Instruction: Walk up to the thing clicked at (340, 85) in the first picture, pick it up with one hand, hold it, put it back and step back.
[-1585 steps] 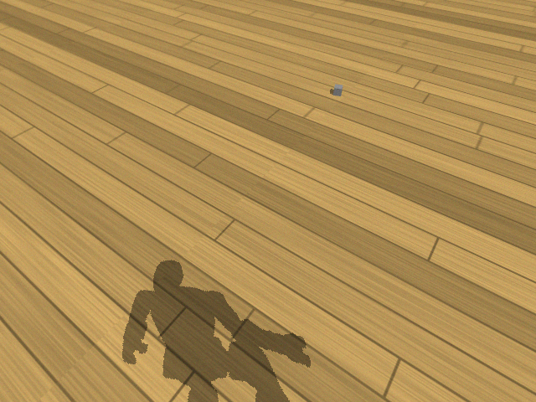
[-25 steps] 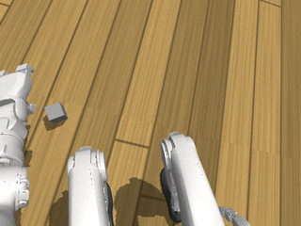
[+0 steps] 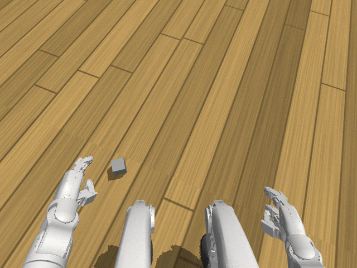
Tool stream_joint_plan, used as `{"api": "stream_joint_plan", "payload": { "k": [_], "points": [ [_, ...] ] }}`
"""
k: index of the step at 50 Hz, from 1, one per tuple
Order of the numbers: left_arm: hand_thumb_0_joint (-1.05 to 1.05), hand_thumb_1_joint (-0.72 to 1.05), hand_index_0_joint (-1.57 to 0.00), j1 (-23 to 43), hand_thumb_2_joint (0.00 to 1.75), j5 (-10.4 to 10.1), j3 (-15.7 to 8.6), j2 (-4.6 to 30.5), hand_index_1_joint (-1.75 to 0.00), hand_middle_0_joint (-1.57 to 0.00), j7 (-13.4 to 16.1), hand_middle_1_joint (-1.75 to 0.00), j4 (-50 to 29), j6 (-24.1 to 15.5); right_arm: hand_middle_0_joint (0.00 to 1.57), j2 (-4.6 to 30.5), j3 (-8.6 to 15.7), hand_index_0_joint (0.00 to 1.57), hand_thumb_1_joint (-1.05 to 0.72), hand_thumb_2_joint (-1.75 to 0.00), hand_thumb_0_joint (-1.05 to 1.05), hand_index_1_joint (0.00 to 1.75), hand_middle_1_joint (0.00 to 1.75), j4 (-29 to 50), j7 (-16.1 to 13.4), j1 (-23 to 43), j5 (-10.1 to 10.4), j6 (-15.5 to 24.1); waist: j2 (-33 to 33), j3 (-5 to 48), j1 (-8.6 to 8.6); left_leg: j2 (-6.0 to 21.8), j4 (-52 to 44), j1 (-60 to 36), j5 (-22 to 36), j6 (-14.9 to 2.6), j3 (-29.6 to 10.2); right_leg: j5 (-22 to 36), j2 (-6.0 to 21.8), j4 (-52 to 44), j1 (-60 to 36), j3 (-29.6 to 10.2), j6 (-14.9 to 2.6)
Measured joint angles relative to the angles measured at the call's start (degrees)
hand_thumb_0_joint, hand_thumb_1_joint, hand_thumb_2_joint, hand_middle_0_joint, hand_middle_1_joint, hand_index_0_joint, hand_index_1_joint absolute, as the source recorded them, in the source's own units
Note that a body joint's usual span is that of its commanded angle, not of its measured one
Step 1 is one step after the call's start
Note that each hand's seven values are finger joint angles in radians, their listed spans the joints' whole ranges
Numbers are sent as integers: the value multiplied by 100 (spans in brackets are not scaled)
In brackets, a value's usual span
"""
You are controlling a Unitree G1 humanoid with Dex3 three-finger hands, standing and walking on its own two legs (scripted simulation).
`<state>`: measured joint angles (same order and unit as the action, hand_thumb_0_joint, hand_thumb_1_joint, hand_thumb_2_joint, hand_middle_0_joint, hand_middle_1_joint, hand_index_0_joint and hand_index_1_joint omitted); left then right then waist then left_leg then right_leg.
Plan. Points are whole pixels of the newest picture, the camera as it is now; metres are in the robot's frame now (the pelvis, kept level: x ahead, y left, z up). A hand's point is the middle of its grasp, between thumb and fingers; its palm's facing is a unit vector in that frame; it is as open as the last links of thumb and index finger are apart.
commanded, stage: home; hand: left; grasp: from above
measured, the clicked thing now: (119, 166) +0.50 +0.26 -0.53
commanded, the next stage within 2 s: none
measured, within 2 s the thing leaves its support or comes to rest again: neither
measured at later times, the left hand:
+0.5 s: hand (69, 206) +0.23 +0.18 +0.10, palm faces +0.10 -0.97 -0.21, open 7.4 cm
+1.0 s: hand (66, 213) +0.22 +0.18 +0.11, palm faces +0.10 -0.97 -0.20, open 7.4 cm
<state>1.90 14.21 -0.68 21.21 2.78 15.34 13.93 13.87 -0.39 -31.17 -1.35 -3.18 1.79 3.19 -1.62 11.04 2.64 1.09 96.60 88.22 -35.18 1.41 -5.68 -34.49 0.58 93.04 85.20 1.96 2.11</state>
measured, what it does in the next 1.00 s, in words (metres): rises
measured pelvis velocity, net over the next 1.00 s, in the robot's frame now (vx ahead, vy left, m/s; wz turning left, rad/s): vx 0.07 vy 0.00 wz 0.05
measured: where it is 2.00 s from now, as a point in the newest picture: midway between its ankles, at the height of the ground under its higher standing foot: outside the picture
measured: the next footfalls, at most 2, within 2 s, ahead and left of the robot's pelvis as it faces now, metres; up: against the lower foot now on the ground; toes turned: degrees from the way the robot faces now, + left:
none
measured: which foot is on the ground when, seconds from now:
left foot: down 0.00-1.00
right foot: down 0.00-1.00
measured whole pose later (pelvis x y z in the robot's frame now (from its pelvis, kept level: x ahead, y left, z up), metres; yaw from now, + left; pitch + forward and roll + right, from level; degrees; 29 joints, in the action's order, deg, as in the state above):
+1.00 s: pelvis +0.07 +0.00 +0.16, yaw +3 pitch +10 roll -3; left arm -28.5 -2.8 -1.5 12.8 0.9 -7.8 26.4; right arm 12.3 -2.3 -30.8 -10.5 -15.7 0.1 14.1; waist -2.6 9.1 1.7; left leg 2.0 58.3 39.9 -28.3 1.5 -4.4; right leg -27.4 0.6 54.4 36.8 2.6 1.4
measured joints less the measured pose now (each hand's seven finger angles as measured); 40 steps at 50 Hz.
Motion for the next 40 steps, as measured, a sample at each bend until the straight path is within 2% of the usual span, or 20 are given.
{"api": "stream_joint_plan", "payload": {
  "k": [4,9,13,18,22,28,40],
  "points": [
    [1,89,-21,-524,90,-587,-6,-183,-30,-21,71,-30,-403,307,20,-137,-127,20,-91,-90,1,30,30,60,-153,-149,30,114,-25,-31,34,25,-575,-740,77,9,16,80,-2,-570,-733,18,-24],
    [1,89,-21,-1109,90,-1139,-63,-419,-30,-21,145,-30,-839,687,20,-243,-260,20,-90,-90,1,30,30,64,-376,-509,54,251,-46,-80,64,62,-1384,-1699,216,21,30,231,-14,-1396,-1697,47,-47],
    [1,90,-21,-1577,90,-1481,-147,-592,-30,-21,175,-30,-1181,919,20,-267,-318,20,-90,-90,1,30,30,27,-582,-846,51,375,-70,-97,98,89,-2030,-2464,335,20,42,365,-25,-2068,-2474,68,-58],
    [1,90,-20,-2185,90,-1748,-211,-746,-30,-20,152,-30,-1666,1126,20,-242,-297,20,-90,-90,1,30,30,50,-784,-1233,28,518,-99,-95,120,121,-2782,-3369,483,11,85,537,-41,-2847,-3382,61,-65],
    [1,90,-20,-2660,90,-1841,-188,-811,-30,-20,103,-30,-2092,1248,20,-191,-244,20,-90,-90,1,30,30,118,-901,-1442,11,635,-144,-60,105,136,-3284,-3977,591,-1,120,662,-46,-3369,-3992,50,-65],
    [1,90,-20,-3114,90,-1835,-140,-840,-30,-20,-36,-30,-2481,1306,20,-130,-156,20,-90,-90,1,30,30,194,-970,-1471,-46,805,-188,-26,39,123,-3700,-4533,679,-15,142,750,-27,-3793,-4556,47,-53],
    [1,90,-20,-3065,90,-1729,-109,-847,-30,-20,-209,-30,-2300,1291,20,-117,-157,20,-90,-90,1,30,30,175,-926,-1185,-140,1070,-99,-168,-105,79,-3823,-4795,708,-1,121,730,18,-3861,-4813,74,-61]
  ]
}}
